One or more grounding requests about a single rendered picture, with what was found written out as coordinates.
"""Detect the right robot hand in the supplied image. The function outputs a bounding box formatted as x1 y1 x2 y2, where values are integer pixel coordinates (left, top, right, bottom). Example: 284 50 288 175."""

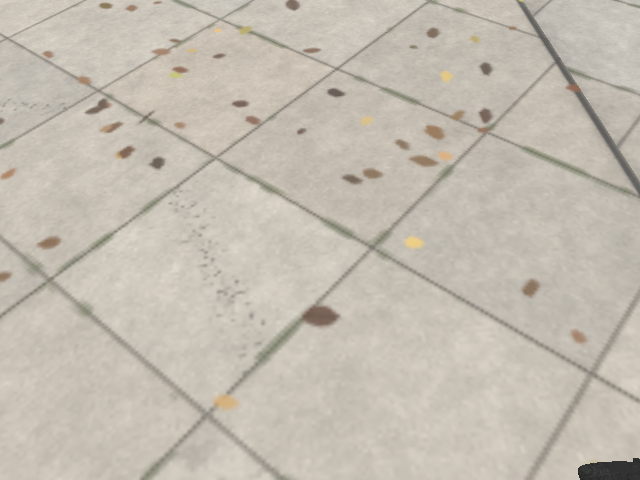
578 458 640 480

